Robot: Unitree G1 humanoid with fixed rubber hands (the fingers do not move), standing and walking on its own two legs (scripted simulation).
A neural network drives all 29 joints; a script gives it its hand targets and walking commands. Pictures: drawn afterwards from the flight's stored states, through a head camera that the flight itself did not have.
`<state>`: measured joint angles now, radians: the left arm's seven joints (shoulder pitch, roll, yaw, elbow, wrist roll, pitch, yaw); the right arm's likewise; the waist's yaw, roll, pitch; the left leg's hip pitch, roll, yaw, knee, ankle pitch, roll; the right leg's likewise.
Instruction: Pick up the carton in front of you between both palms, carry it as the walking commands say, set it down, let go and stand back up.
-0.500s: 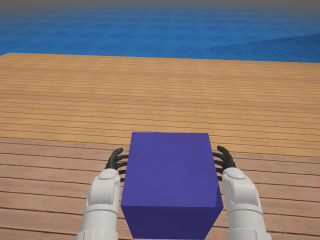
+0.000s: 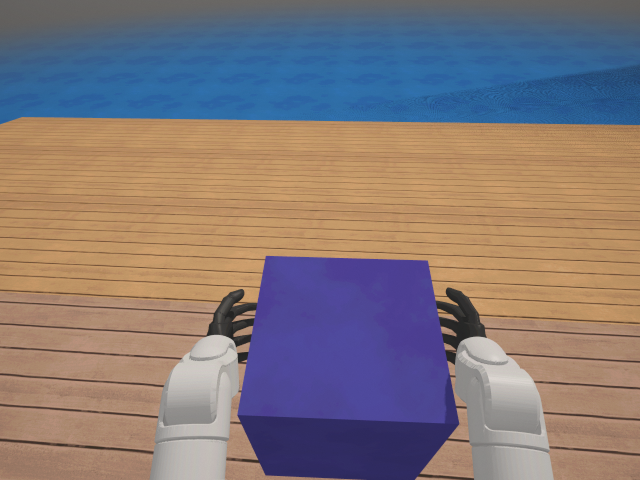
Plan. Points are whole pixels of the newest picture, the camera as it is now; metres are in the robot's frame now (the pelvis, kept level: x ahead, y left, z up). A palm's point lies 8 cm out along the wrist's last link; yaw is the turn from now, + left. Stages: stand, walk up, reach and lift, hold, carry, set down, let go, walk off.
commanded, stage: carry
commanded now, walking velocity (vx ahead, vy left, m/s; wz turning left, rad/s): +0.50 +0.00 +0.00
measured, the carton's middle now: (342, 373) +0.29 +0.00 +0.00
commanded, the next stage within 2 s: none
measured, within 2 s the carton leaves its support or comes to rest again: neither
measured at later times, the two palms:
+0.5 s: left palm (262, 223) +0.51 +0.12 +0.10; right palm (443, 213) +0.53 -0.18 +0.10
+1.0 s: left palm (279, 142) +0.85 +0.13 +0.08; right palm (408, 141) +0.83 -0.17 +0.09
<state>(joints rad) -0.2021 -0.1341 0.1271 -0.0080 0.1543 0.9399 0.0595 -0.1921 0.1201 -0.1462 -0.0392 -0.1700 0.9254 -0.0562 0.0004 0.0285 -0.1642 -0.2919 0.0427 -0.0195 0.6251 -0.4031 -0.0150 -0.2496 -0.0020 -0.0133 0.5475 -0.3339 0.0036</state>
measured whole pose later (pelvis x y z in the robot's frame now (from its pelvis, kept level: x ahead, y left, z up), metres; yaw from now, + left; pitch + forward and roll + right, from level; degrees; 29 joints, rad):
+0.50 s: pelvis +0.25 -0.03 +0.01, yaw +1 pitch +6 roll +1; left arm -0.17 -0.14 0.11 -0.35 0.11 1.25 0.10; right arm -0.20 0.14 -0.14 -0.34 -0.10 1.23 -0.10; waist 0.02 -0.02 -0.12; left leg -0.52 0.06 0.11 1.01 -0.36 0.00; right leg -0.17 -0.01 -0.19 0.37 -0.31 -0.06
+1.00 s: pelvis +0.58 +0.01 +0.02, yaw -4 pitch +5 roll -2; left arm -0.08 -0.13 0.06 -0.35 0.12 1.16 0.08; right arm -0.10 0.13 -0.10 -0.34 -0.10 1.14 -0.09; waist -0.04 0.01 -0.05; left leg -0.17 0.02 0.22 0.30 -0.22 0.07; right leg -0.59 -0.09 -0.10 0.83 -0.23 0.00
